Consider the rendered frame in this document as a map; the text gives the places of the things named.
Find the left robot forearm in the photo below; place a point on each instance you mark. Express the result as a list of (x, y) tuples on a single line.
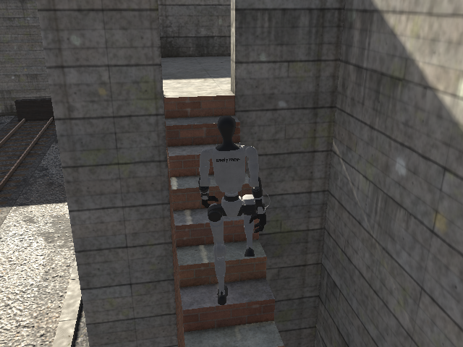
[(204, 191)]

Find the right robot forearm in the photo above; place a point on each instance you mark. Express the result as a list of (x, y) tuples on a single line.
[(258, 198)]

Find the left robot hand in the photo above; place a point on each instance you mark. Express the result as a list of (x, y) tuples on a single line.
[(211, 198)]

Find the robot right foot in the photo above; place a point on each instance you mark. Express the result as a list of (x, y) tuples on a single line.
[(249, 253)]

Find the right robot upper arm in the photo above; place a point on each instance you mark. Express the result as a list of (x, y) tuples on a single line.
[(253, 165)]

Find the robot torso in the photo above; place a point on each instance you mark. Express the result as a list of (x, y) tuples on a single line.
[(229, 172)]

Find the right robot hand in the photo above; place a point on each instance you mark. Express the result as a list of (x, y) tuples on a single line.
[(261, 223)]

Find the left robot upper arm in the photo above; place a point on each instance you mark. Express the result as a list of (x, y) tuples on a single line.
[(205, 156)]

